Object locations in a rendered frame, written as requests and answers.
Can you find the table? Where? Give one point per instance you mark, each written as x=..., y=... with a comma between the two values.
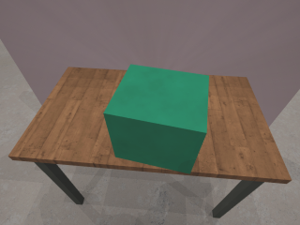
x=70, y=129

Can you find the carton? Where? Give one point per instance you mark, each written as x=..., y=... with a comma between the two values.
x=158, y=117

